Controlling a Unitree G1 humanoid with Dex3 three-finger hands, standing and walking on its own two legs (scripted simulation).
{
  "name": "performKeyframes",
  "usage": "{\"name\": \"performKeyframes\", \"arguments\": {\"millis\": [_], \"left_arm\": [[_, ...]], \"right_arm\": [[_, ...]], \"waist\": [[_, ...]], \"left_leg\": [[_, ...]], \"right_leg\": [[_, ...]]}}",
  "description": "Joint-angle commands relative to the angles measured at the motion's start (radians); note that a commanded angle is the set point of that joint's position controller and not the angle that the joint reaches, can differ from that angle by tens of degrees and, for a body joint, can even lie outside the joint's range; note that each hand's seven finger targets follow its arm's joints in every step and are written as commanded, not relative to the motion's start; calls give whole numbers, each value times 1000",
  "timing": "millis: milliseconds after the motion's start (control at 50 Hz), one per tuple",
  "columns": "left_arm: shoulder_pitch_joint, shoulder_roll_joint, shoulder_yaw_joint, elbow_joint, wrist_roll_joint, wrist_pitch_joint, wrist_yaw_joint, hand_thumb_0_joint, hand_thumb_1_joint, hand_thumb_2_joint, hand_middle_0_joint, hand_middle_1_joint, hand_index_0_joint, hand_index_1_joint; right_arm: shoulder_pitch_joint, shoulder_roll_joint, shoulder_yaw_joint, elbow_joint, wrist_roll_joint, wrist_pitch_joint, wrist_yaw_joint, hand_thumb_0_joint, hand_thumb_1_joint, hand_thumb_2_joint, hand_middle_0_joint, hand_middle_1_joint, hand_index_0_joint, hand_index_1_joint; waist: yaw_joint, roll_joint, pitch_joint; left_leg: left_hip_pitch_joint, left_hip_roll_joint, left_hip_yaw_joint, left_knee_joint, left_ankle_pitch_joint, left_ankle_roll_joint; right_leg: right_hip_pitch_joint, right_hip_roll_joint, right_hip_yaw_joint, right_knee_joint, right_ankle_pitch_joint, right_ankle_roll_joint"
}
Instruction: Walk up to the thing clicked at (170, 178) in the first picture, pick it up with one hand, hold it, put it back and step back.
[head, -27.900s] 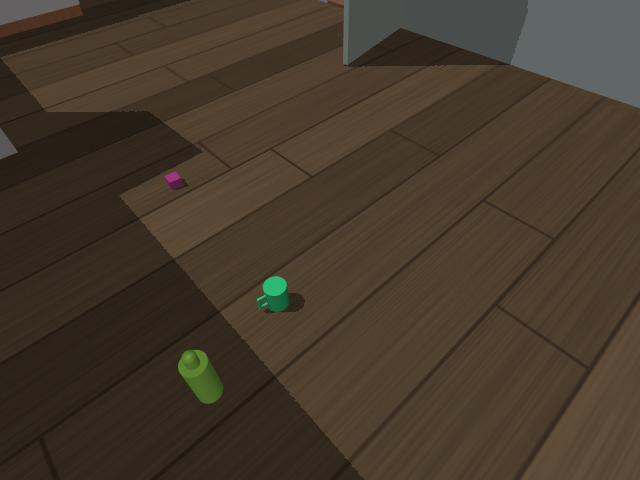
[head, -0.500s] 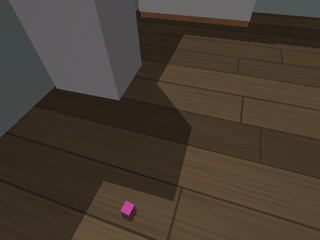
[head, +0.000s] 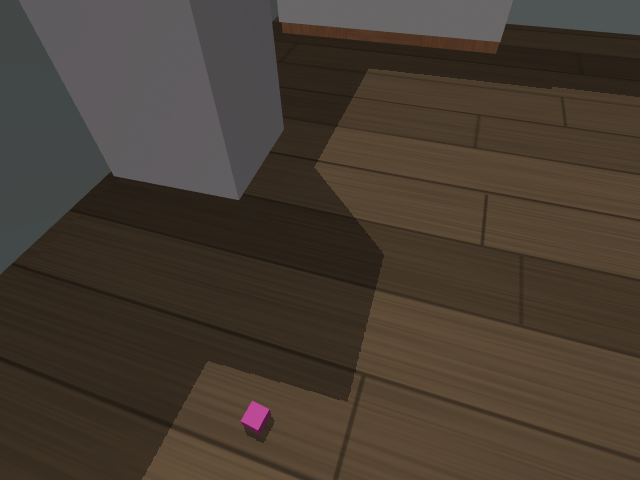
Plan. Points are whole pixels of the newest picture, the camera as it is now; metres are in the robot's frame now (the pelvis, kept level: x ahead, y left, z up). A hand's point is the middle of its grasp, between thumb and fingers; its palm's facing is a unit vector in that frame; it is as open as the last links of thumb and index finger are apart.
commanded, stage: rise first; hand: left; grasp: from above
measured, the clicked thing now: (256, 417) +0.43 +0.26 -0.76
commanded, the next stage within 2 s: none
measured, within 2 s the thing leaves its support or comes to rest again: neither
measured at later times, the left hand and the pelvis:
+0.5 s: hand out of the picture +0.13 +0.26 -0.20, palm faces -0.04 -0.89 -0.46, open 12.1 cm; pelvis -0.01 +0.01 -0.05, yaw +1 degrees
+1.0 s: hand out of the picture +0.12 +0.28 -0.27, palm faces -0.08 -0.75 -0.65, open 12.0 cm; pelvis -0.02 +0.01 -0.10, yaw +1 degrees
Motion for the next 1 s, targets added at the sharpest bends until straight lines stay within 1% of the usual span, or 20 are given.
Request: {"name": "performKeyframes", "arguments": {"millis": [0, 20, 40, 60, 80, 100, 120, 140, 160, 200, 260, 340, 400, 560, 680, 720, 760, 820, 880, 980], "left_arm": [[-36, 218, 37, -60, -6, -18, 18, 0, 837, 947, -145, -348, -131, -359], [-386, 26, 27, -411, -53, -110, 34, 0, 790, 1002, -216, -428, -152, -439], [-472, 94, 55, -339, -48, -98, 41, 0, 733, 927, -267, -465, -202, -519], [-293, 205, 131, -157, -24, -57, 49, 0, 653, 924, -243, -525, -182, -590], [-222, 202, 144, -94, -10, -37, 38, 0, 573, 907, -236, -589, -187, -641], [-264, 198, 135, -119, 12, -35, 30, 0, 493, 893, -199, -669, -172, -721], [-314, 240, 165, -163, 31, -44, 30, 0, 413, 889, -199, -738, -175, -764], [-263, 256, 186, -139, 73, -34, 21, 0, 333, 869, -196, -780, -185, -792], [-162, 214, 182, -65, 103, -16, 15, 0, 253, 856, -216, -827, -215, -829], [-58, 214, 222, -103, 137, 8, 23, 0, 93, 878, -199, -885, -197, -887], [-119, 146, 176, -210, 151, 81, 64, 0, -147, 825, -251, -880, -248, -883], [-166, 117, 162, -263, 159, 171, 96, 0, -390, 805, -317, -849, -303, -863], [-165, 117, 178, -327, 173, 195, 114, 0, -363, 781, -342, -810, -325, -828], [-129, 107, 203, -482, 267, 242, 196, 0, -274, 703, -426, -722, -406, -743], [-70, 73, 206, -569, 271, 305, 251, 0, -247, 668, -444, -727, -437, -734], [-56, 37, 187, -561, 269, 322, 259, 0, -245, 668, -428, -757, -430, -755], [-51, 62, 199, -577, 281, 336, 272, 0, -246, 680, -412, -759, -412, -759], [-45, 39, 183, -556, 299, 352, 289, 0, -237, 677, -395, -777, -403, -769], [-39, 49, 195, -566, 315, 363, 310, 0, -225, 660, -414, -760, -424, -750], [-255, 45, 171, -440, 383, 361, 372, 0, -204, 634, -433, -751, -449, -734]], "right_arm": [[-37, -207, -40, -55, -3, -25, -17, 0, -933, -923, 201, 306, 202, 306], [-34, -34, 9, -340, 69, -78, -37, 0, -876, -896, 198, 301, 199, 301], [19, -66, 0, -284, 70, -78, -47, 0, -817, -882, 199, 301, 199, 301], [47, -99, -14, -265, 65, -70, -52, 0, -797, -878, 199, 301, 199, 301], [58, -99, -29, -292, 62, -60, -50, 0, -801, -877, 199, 301, 199, 301], [72, -95, -44, -309, 50, -61, -53, 0, -804, -877, 199, 301, 199, 301], [99, -95, -58, -320, 46, -70, -59, 0, -813, -878, 199, 301, 200, 301], [104, -96, -71, -354, 38, -77, -56, 0, -823, -880, 199, 301, 200, 301], [142, -92, -81, -356, 30, -75, -50, 0, -886, -895, 199, 301, 200, 301], [145, -79, -91, -411, 27, -75, -39, 0, -911, -901, 200, 300, 200, 300], [115, -71, -88, -491, 34, -77, -34, 0, -899, -897, 201, 300, 200, 300], [85, -59, -85, -552, 36, -92, -31, 0, -963, -916, 201, 300, 200, 300], [106, -50, -83, -574, 31, -109, -31, 0, -946, -912, 201, 300, 200, 300], [125, -39, -81, -597, 17, -133, -40, 0, -949, -910, 201, 300, 200, 300], [100, -23, -80, -619, 9, -126, -55, 0, -974, -915, 201, 300, 200, 300], [84, -15, -81, -623, 5, -121, -59, 0, -976, -915, 201, 300, 200, 300], [90, -18, -81, -622, 4, -118, -65, 0, -957, -909, 201, 300, 201, 300], [76, -11, -77, -630, 4, -117, -68, 0, -958, -908, 201, 300, 201, 300], [77, -12, -76, -629, 3, -120, -65, 0, -978, -913, 201, 300, 201, 300], [63, -8, -64, -598, 2, -141, -72, 0, -1007, -920, 202, 299, 201, 299]], "waist": [[3, -4, -60], [-113, 24, 14], [-73, 3, -47], [-52, -36, -40], [-24, -44, -40], [-26, -28, -101], [-22, -9, -183], [-16, 6, -253], [-16, -14, -262], [48, 35, -332], [30, 47, -303], [-2, -3, -247], [-2, -15, -264], [-11, 70, -358], [-4, 69, -439], [-7, 57, -445], [-3, 62, -433], [-11, 52, -444], [1, 65, -455], [-39, 36, -421]], "left_leg": [[-2, 118, -95, -39, 122, 28], [-157, -24, 31, 40, -23, 27], [-149, -26, 28, 59, -21, 31], [-186, -31, 23, 81, -32, 33], [-215, -24, 29, 118, -12, 30], [-232, -30, 29, 158, 2, 32], [-222, -28, 21, 187, 42, 30], [-237, -32, 17, 226, 84, 27], [-284, -36, 12, 274, 101, 27], [-303, -49, 13, 303, 140, 15], [-316, -39, 1, 288, 96, 5], [-407, -25, -9, 354, -6, 9], [-455, -24, -10, 403, -45, 12], [-499, -4, -34, 524, 46, -4], [-559, -13, -28, 605, 73, 2], [-580, -13, -29, 628, 84, 4], [-609, -11, -34, 640, 74, 0], [-648, -13, -32, 671, 47, 2], [-676, -7, -42, 706, 60, -2], [-830, -10, -32, 805, -91, 7]], "right_leg": [[-3, -127, 100, -50, 138, -24], [-220, -6, -3, 10, 30, -7], [-158, -11, -13, 19, 14, -3], [-169, -5, -22, 29, -22, -8], [-188, -3, -26, 66, -15, -10], [-198, -7, -20, 103, 1, -13], [-201, -6, -16, 147, 60, -11], [-187, -9, -22, 192, 101, -13], [-217, -7, -19, 234, 125, -13], [-196, -4, -21, 275, 136, -21], [-249, 6, -33, 267, 63, -22], [-367, 14, -40, 317, -47, -18], [-410, 12, -38, 363, -89, -15], [-528, 14, -33, 536, -25, -26], [-544, 18, -25, 593, 18, -24], [-561, 24, -24, 612, 35, -23], [-577, 19, -33, 630, 16, -26], [-610, 23, -34, 657, -2, -28], [-658, 19, -45, 706, -19, -35], [-809, 12, -41, 780, -118, -33]]}}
